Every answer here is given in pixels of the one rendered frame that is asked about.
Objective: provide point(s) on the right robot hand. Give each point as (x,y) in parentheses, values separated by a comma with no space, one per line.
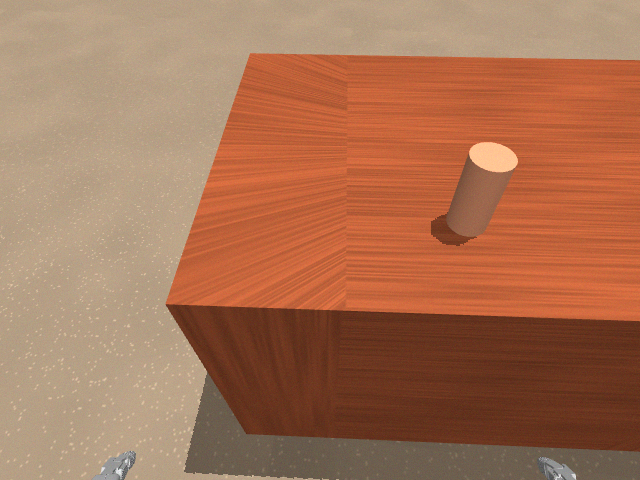
(554,471)

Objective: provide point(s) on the left robot hand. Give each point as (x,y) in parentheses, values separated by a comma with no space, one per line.
(117,468)

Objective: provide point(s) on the can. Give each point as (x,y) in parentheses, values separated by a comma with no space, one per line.
(485,176)

